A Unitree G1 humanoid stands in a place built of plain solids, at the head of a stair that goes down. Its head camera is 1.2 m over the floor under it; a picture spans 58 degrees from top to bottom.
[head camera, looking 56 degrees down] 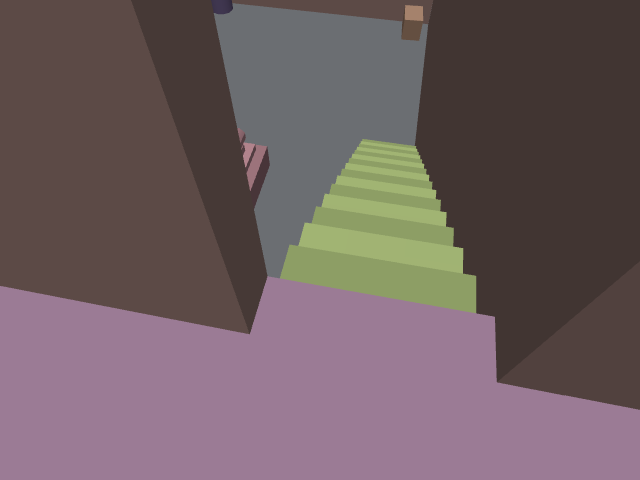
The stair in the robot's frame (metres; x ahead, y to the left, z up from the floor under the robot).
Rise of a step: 0.18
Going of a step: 0.24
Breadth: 0.70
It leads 11 degrees to the right of straight ahead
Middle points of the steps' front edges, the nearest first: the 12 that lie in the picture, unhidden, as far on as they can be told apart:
0.60 -0.18 0.00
0.84 -0.23 -0.18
1.08 -0.27 -0.37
1.32 -0.32 -0.55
1.56 -0.37 -0.74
1.81 -0.42 -0.92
2.04 -0.47 -1.11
2.29 -0.52 -1.29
2.53 -0.56 -1.48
2.77 -0.61 -1.66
3.01 -0.66 -1.84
3.25 -0.71 -2.03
